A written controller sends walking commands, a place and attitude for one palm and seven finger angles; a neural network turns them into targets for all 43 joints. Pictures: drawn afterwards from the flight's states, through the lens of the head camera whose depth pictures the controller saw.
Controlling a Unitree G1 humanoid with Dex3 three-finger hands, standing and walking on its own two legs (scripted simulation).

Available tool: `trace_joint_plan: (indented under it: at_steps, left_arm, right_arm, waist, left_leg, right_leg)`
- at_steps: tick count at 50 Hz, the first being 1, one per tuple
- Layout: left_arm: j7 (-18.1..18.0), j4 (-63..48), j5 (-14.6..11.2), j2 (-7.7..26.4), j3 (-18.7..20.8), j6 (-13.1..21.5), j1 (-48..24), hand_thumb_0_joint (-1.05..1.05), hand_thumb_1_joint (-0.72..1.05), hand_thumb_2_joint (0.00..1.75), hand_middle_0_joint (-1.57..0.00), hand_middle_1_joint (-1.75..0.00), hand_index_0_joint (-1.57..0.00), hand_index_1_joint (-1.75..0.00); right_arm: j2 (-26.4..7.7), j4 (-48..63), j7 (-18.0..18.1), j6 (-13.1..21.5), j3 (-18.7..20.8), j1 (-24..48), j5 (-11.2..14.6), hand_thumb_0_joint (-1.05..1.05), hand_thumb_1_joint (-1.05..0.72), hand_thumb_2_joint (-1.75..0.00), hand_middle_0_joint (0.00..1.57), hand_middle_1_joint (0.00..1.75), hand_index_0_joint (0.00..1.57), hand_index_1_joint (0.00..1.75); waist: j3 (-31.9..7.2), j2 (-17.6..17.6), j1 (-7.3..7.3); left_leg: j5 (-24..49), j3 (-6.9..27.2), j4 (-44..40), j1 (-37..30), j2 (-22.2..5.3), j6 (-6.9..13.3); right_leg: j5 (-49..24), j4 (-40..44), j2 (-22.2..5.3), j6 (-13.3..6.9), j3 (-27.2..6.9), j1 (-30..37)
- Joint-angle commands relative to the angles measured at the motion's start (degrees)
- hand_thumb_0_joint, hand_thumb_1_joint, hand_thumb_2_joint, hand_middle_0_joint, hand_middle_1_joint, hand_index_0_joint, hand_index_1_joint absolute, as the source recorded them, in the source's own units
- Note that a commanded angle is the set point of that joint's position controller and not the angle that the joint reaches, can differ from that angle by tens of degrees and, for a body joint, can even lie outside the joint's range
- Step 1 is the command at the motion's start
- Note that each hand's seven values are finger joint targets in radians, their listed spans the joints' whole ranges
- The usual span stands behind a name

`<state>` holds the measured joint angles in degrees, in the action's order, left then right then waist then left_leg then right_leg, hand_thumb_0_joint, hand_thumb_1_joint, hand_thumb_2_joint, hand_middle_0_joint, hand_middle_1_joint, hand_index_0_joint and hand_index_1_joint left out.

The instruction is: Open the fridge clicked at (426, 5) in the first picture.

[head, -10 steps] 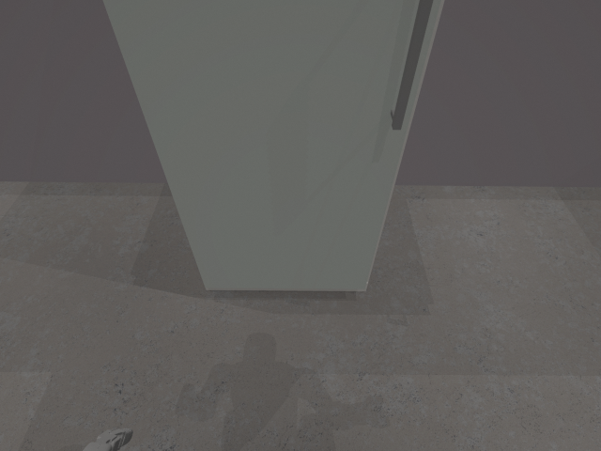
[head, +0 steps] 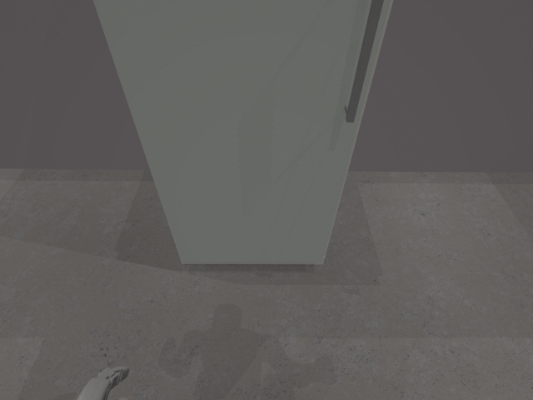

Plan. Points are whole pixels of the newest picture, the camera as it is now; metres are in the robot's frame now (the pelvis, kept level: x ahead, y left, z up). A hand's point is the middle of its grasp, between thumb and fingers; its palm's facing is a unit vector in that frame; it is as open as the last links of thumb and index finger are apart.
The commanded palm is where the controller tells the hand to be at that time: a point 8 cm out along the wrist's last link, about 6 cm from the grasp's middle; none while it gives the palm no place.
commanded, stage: stand and wait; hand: right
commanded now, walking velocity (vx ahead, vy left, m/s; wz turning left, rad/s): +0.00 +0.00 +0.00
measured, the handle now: (366, 36) +0.74 -0.16 +0.23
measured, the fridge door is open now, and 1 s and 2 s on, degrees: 0 0 0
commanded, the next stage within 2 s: look at it before walking up in 0.62 s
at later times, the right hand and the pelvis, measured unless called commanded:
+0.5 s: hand out of the picture +0.05 -0.23 -0.15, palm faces -0.03 +0.95 -0.32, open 7.4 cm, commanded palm none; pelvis -0.02 +0.02 +0.01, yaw +0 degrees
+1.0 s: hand out of the picture +0.05 -0.22 -0.16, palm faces -0.03 +0.95 -0.30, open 7.4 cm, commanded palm none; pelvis -0.02 +0.02 +0.01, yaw +0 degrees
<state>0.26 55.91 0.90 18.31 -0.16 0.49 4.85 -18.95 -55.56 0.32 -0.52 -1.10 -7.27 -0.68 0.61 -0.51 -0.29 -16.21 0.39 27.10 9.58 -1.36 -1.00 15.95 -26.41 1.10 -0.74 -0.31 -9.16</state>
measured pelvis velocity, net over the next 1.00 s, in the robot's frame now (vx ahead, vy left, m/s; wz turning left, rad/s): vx -0.02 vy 0.02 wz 0.00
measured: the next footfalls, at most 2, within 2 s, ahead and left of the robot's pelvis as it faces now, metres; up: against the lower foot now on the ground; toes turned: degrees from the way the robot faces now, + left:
none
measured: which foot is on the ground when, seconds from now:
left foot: down 0.00-1.00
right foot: down 0.00-1.00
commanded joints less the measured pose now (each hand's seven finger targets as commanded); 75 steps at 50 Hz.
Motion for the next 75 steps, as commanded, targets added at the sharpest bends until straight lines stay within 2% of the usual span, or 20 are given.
trace_joint_plan:
  at_steps: [1,11,19,27,68,69,70,73,74,75]
  left_arm:
    - [-1.06,-2.95,-0.03,11.98,2.85,1.35,-2.25,0.00,0.90,0.90,-0.20,-0.30,-0.20,-0.30]
    - [-1.13,-0.37,-0.21,11.50,2.57,1.24,-1.82,0.00,0.90,0.90,-0.20,-0.30,-0.20,-0.30]
    - [-1.10,1.86,-0.30,11.55,2.21,1.13,-0.93,0.00,0.90,0.90,-0.20,-0.30,-0.20,-0.30]
    - [-1.07,3.54,-0.34,11.25,1.97,1.06,0.46,0.00,0.90,0.90,-0.20,-0.30,-0.20,-0.30]
    - [-1.24,4.84,-0.38,9.87,1.82,1.08,2.15,0.00,0.90,0.90,-0.20,-0.30,-0.20,-0.30]
    - [-1.14,5.61,-0.18,6.42,1.04,0.75,3.65,0.00,0.90,0.90,-0.20,-0.30,-0.20,-0.30]
    - [-0.99,6.27,-0.03,3.91,0.54,0.29,5.70,0.00,0.90,0.90,-0.20,-0.30,-0.20,-0.30]
    - [-0.63,6.29,0.55,3.42,0.84,-0.44,7.54,0.00,0.90,0.90,-0.20,-0.30,-0.20,-0.30]
    - [-0.58,5.94,0.64,3.17,0.91,-0.45,8.06,0.00,0.90,0.90,-0.20,-0.30,-0.20,-0.30]
    - [-0.53,5.56,0.63,2.89,1.08,-0.52,8.07,0.00,0.90,0.90,-0.20,-0.30,-0.20,-0.30]
  right_arm:
    - [-11.74,3.54,0.66,1.69,3.17,2.03,-0.04,0.00,-0.90,-0.90,0.20,0.30,0.20,0.30]
    - [-11.62,1.45,0.67,1.97,3.21,1.36,0.11,0.00,-0.90,-0.90,0.20,0.30,0.20,0.30]
    - [-11.37,-0.50,0.54,1.90,3.01,0.97,0.23,0.00,-0.90,-0.90,0.20,0.30,0.20,0.30]
    - [-11.07,-1.81,0.57,1.89,2.89,0.89,0.23,0.00,-0.90,-0.90,0.20,0.30,0.20,0.30]
    - [-9.22,-3.41,0.65,1.93,2.66,-1.42,0.10,0.00,-0.90,-0.90,0.20,0.30,0.20,0.30]
    - [-5.80,-4.29,0.78,1.60,2.02,-3.02,0.14,0.00,-0.90,-0.90,0.20,0.30,0.20,0.30]
    - [-3.54,-4.95,0.87,1.15,1.61,-5.18,-0.01,0.00,-0.90,-0.90,0.20,0.30,0.20,0.30]
    - [-4.68,-5.08,0.24,0.29,2.43,-7.56,-0.45,0.00,-0.90,-0.90,0.20,0.30,0.20,0.30]
    - [-5.24,-4.91,0.08,0.21,2.93,-8.51,-0.53,0.00,-0.90,-0.90,0.20,0.30,0.20,0.30]
    - [-5.96,-4.84,0.09,0.20,3.38,-10.16,-0.61,0.00,-0.90,-0.90,0.20,0.30,0.20,0.30]
  waist:
    - [-3.69,0.44,0.36]
    - [-3.87,0.13,0.26]
    - [-2.53,0.81,0.25]
    - [-1.66,-0.13,0.27]
    - [-1.27,0.71,0.17]
    - [-1.81,0.13,0.25]
    - [-2.67,-0.15,0.12]
    - [3.91,-2.90,-0.53]
    - [5.04,-4.16,-0.80]
    - [6.06,-6.99,-1.42]
  left_leg:
    - [15.83,4.16,-3.80,-1.24,-5.32,2.72]
    - [16.04,4.98,-6.04,-2.54,-5.75,2.89]
    - [12.18,5.71,-8.01,-2.06,-5.60,2.84]
    - [9.62,5.84,-9.16,-1.88,-5.52,2.71]
    - [10.79,5.28,-10.49,-1.90,-5.39,2.29]
    - [8.34,5.17,-10.56,-2.15,-5.34,1.90]
    - [2.56,5.26,-10.11,-2.18,-5.19,1.88]
    - [-16.56,9.56,-12.77,1.18,-5.89,3.59]
    - [-20.15,11.69,-13.71,1.32,-6.78,4.55]
    - [-23.80,14.18,-15.59,0.98,-8.60,5.87]
  right_leg:
    - [-16.34,4.46,-6.84,-1.56,-4.42,1.02]
    - [-14.54,5.50,-7.01,-1.05,-4.51,1.53]
    - [-11.21,7.08,-7.12,-0.70,-4.76,1.16]
    - [-9.38,8.15,-7.28,-0.46,-4.92,0.38]
    - [-11.36,8.99,-7.49,-0.10,-5.15,1.55]
    - [-9.50,8.58,-7.26,0.28,-4.55,1.62]
    - [-5.20,7.43,-6.73,0.44,-3.68,1.60]
    - [10.64,4.70,-4.04,0.11,-2.18,-6.13]
    - [12.09,2.53,-3.15,0.15,-1.32,-8.64]
    - [12.55,-1.48,-2.30,0.21,0.39,-11.04]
